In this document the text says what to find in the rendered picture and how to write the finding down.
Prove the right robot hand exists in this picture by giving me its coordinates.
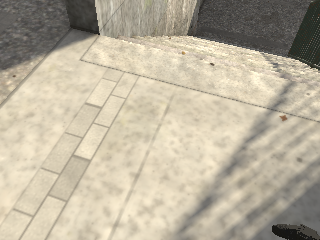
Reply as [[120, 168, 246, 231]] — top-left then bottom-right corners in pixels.
[[272, 224, 320, 240]]

